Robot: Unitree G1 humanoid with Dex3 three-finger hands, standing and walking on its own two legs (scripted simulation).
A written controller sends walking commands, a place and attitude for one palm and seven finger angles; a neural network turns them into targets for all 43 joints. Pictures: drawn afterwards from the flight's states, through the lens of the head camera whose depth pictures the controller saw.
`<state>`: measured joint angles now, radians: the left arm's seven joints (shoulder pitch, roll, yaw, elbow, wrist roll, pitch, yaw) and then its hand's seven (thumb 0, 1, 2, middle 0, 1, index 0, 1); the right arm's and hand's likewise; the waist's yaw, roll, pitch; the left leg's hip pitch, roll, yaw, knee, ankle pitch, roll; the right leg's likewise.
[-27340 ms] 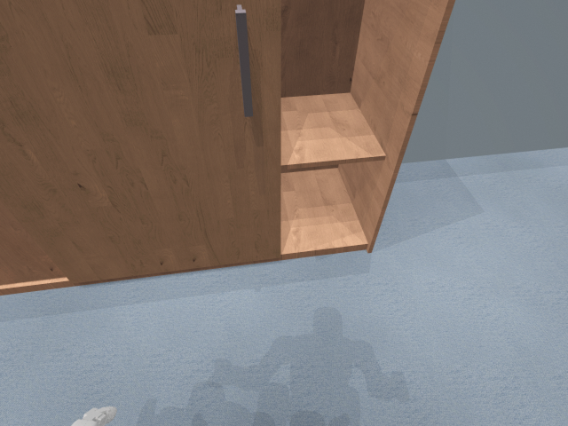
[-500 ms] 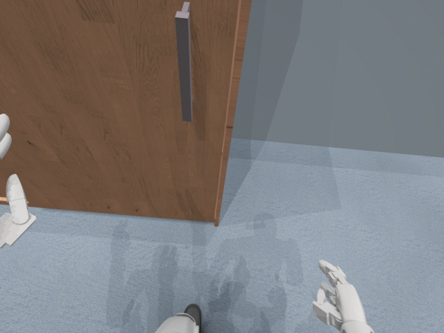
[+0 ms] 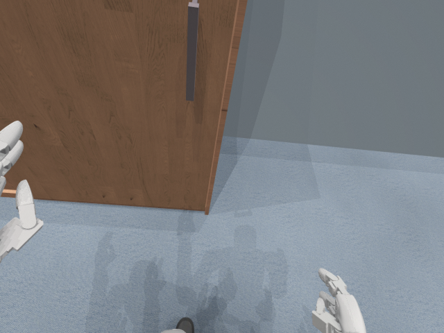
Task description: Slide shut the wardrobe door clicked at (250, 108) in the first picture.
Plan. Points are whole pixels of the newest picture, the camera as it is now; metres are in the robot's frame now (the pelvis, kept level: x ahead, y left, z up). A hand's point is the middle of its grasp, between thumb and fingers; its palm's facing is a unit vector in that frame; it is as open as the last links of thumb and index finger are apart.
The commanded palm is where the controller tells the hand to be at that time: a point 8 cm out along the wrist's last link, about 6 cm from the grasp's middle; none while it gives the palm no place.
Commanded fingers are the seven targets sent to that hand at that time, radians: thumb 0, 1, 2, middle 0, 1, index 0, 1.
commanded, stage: stop stepping back and stand still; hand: left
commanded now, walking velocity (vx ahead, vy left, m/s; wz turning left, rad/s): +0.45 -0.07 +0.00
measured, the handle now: (192, 53) +0.69 +0.13 +0.12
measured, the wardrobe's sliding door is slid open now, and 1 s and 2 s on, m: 0.00 0.00 0.00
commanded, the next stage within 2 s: let the arm hang, fingers relaxed in 0.64 s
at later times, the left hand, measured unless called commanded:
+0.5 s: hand out of the picture +0.15 +0.27 +0.17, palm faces +0.41 -0.82 -0.40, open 7.5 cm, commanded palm +0.07 +0.32 +0.17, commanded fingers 0.00 0.90 0.90 -0.20 -0.30 -0.20 -0.30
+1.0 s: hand out of the picture +0.04 +0.17 -0.17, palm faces +0.09 -0.98 -0.15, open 7.3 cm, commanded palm none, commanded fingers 0.00 0.90 0.90 -0.20 -0.30 -0.20 -0.30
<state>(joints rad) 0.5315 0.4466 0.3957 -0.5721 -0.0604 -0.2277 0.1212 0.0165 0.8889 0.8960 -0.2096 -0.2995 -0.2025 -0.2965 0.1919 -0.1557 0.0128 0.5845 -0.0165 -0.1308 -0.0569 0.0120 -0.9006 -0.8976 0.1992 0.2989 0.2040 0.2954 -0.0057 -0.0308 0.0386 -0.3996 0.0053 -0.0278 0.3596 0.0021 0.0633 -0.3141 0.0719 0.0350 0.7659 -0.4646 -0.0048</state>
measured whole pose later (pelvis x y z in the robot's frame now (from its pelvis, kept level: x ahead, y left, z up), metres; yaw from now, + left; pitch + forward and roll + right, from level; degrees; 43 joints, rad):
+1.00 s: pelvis -0.04 +0.01 -0.03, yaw +7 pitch +0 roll +2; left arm 0.29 0.13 0.00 0.70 0.01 0.04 -0.01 0.00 0.92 0.90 -0.20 -0.30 -0.19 -0.29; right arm 0.21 -0.22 0.00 0.81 -0.03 0.01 -0.01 0.01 -0.90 -0.90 0.20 0.30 0.20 0.29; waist -0.05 -0.01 0.04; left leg -0.39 0.00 0.00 0.74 -0.40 -0.01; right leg -0.39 0.00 -0.03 0.75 -0.34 -0.04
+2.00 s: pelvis -0.04 +0.04 +0.00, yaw +6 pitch -1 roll +0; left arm 0.21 0.17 0.02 1.15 0.01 0.00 0.03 0.00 0.91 0.90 -0.20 -0.30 -0.20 -0.29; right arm 0.25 -0.17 -0.01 1.12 -0.01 0.00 -0.04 0.00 -0.90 -0.90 0.20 0.30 0.20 0.29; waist -0.01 0.01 0.05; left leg -0.13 -0.04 0.06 0.39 -0.24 0.06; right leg -0.20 0.00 -0.01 0.39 -0.16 0.00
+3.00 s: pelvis +0.05 +0.00 +0.00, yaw +3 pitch -1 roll +1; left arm 0.33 0.13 0.04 1.14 0.02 -0.05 0.02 0.00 0.90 0.90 -0.20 -0.30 -0.20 -0.29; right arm 0.27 -0.15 -0.04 1.15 -0.02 0.02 -0.03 0.01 -0.91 -0.90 0.20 0.30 0.20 0.29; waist 0.02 -0.02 0.09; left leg -0.36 0.03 0.06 1.03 -0.50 0.00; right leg -0.11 0.05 -0.03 0.44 -0.32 -0.08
